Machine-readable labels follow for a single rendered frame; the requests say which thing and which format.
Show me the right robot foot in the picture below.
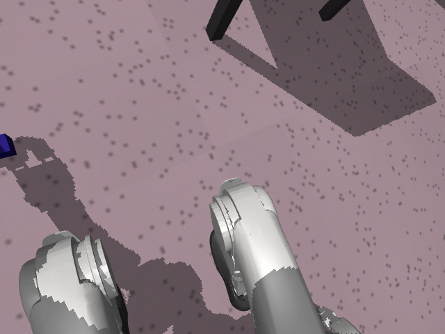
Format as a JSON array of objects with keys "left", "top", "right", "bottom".
[{"left": 210, "top": 230, "right": 250, "bottom": 311}]

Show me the left robot foot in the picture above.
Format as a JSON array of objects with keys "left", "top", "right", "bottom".
[{"left": 115, "top": 283, "right": 130, "bottom": 334}]

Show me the right robot hand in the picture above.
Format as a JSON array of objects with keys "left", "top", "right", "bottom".
[{"left": 316, "top": 306, "right": 361, "bottom": 334}]

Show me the small box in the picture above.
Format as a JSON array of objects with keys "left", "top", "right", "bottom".
[{"left": 0, "top": 134, "right": 17, "bottom": 159}]

